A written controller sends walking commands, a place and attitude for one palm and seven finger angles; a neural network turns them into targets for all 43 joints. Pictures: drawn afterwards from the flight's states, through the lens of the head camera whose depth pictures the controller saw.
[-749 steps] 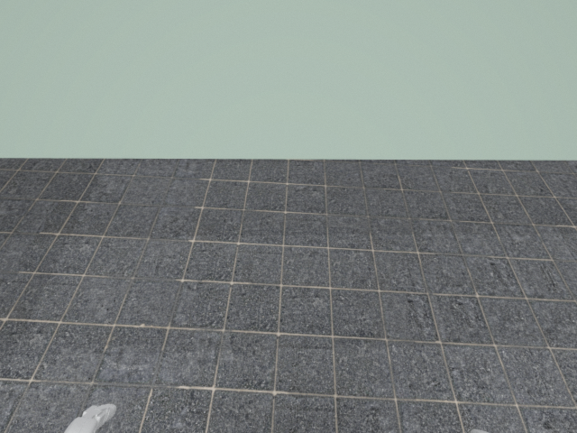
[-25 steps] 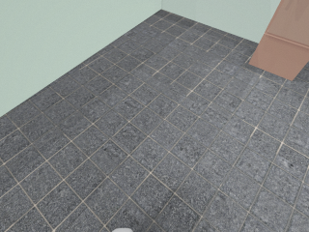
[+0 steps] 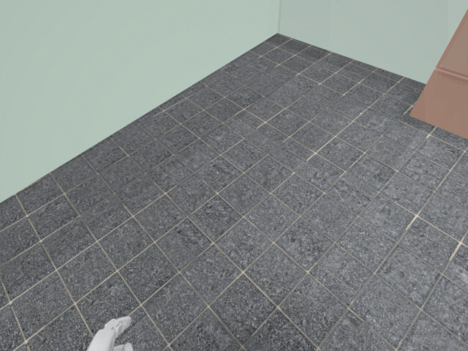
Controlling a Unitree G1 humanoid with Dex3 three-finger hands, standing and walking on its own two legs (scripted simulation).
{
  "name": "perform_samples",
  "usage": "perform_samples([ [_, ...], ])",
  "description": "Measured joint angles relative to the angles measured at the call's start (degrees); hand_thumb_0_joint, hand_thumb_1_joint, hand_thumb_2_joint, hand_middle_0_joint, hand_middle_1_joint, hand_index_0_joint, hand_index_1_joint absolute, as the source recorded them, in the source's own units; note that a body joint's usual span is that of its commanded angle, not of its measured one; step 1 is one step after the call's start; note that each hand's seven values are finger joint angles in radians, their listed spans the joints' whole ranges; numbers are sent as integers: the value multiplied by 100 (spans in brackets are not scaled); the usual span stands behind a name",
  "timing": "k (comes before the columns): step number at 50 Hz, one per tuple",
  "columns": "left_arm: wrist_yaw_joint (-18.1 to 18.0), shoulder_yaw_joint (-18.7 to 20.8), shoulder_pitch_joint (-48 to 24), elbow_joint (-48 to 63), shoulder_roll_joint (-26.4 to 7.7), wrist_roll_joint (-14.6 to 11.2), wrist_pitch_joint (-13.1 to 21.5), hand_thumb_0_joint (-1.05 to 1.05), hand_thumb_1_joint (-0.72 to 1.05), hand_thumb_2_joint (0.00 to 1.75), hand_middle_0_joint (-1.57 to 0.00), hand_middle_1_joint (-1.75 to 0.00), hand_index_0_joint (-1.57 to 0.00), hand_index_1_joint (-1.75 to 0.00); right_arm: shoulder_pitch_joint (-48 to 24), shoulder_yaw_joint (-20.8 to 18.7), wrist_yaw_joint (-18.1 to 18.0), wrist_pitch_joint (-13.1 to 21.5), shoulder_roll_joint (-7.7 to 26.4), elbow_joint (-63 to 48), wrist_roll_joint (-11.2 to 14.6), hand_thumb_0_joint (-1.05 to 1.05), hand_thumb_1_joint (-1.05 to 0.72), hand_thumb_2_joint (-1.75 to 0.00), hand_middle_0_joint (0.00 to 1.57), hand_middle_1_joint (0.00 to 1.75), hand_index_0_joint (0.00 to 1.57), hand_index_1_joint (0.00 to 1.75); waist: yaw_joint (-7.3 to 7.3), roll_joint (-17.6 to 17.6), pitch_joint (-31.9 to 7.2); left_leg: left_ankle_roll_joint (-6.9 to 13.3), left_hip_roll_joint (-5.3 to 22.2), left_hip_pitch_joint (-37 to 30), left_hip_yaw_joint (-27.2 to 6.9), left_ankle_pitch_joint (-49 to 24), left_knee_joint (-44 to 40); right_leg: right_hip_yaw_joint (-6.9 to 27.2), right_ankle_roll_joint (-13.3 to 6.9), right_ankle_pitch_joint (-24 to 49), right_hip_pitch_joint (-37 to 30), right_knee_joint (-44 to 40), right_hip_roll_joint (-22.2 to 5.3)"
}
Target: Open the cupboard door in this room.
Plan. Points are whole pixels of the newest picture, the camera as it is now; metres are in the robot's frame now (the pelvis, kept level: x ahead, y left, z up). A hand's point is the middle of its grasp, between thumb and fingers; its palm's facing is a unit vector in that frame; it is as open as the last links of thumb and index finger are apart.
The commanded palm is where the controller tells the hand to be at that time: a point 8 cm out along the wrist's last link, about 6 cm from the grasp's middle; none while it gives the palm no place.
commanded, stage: turn or walk to find it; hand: left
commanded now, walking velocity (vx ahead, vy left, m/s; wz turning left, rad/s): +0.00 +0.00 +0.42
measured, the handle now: out of the picture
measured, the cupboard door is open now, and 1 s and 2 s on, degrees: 0 0 0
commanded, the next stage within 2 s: none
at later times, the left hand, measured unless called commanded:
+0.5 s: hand out of the picture -0.07 +0.20 -0.17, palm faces +0.31 -0.92 -0.24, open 7.4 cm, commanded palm none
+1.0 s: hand out of the picture -0.02 +0.22 -0.14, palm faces +0.42 -0.87 -0.27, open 7.4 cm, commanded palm none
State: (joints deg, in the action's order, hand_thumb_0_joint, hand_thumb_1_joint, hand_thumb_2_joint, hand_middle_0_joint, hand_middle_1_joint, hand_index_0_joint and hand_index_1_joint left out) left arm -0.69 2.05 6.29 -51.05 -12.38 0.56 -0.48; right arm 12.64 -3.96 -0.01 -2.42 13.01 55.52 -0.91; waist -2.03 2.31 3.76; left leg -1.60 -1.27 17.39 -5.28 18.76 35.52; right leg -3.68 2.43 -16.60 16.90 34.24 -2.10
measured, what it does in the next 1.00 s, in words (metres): steps on the spot, turning left: left foot, then right foot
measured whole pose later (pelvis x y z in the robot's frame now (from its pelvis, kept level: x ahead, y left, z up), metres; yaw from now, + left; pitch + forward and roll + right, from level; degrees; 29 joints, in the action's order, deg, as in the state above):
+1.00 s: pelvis -0.04 -0.01 +0.00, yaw +26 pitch +0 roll +1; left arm -0.9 2.2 6.7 -52.6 -12.4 0.1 -1.3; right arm 13.1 -3.6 -0.3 -2.2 11.7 56.2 -1.0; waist -2.0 1.1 3.6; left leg -0.1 -2.6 16.7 -4.3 14.5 30.9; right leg -2.6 3.9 -17.5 15.5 32.6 -2.3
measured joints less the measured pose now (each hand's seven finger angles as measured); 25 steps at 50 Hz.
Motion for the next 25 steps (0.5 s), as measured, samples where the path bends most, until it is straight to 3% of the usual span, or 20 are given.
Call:
perform_samples([
  [3, -9, -95, 104, 27, 161, 25, 47, 0, 91, 90, -20, -30, -20, -30, 93, -93, -14, -123, 125, 61, 12, 1, -90, -90, 20, 30, 20, 30, -53, 124, 44, 22, -109, 580, 67, 850, 1637, -224, -401, -109, -57, 69, -97],
  [6, -22, -115, 279, -15, 269, 14, 13, 0, 91, 90, -20, -30, -20, -30, 168, -137, 35, -184, 205, 146, -12, 1, -91, -90, 20, 30, 20, 30, -26, 133, 33, -26, -25, 958, 242, 540, 2898, -378, -464, -4, -250, -221, -193],
  [10, -34, -124, 488, -128, 326, 9, 0, 1, 91, 90, -20, -30, -20, -30, 253, -142, 81, -209, 224, 219, -18, 1, -91, -90, 20, 30, 20, 30, -13, 103, -3, -146, 200, 1060, 280, 58, 3349, -623, -489, 140, -406, -524, -252],
  [16, -55, -91, 726, -287, 315, 42, 13, 1, 91, 90, -20, -30, -20, -30, 192, -93, 77, -258, 157, 320, -11, 1, -91, -90, 20, 30, 20, 30, 117, -38, -6, -255, 426, 750, 371, 216, 2729, -962, -496, 183, -428, -624, -348],
  [22, -42, -13, 861, -452, 143, 100, -5, 1, 91, 90, -20, -30, -20, -30, -162, 0, 51, -178, 56, 239, 48, 1, -91, -90, 19, 30, 20, 30, 336, -249, 67, -177, 439, 164, 744, 714, 1183, -1227, -389, 119, -271, -381, -546],
  [25, -34, 43, 936, -547, 7, 82, -46, 1, 91, 90, -20, -30, -20, -30, -348, 45, 46, -59, 16, 102, 66, 1, -91, -90, 19, 30, 20, 30, 379, -334, 57, -90, 388, -246, 935, 227, 117, -1363, -262, -3, -130, -55, -667],
])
